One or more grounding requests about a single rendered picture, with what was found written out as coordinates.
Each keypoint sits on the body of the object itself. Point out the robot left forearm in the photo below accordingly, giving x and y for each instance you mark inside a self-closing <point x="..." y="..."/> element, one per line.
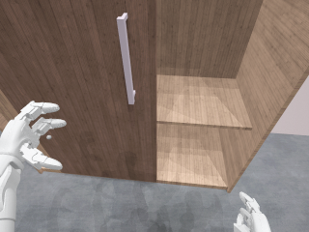
<point x="10" y="169"/>

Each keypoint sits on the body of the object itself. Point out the robot right hand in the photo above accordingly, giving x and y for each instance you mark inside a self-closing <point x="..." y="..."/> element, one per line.
<point x="256" y="221"/>

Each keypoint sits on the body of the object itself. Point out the handle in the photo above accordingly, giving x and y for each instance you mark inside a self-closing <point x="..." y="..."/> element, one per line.
<point x="121" y="23"/>

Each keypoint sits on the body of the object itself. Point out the robot left hand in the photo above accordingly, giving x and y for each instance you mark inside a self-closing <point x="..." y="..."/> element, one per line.
<point x="14" y="138"/>

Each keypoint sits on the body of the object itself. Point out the wardrobe door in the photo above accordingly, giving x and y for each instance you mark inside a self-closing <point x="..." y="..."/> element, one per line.
<point x="8" y="111"/>
<point x="68" y="52"/>

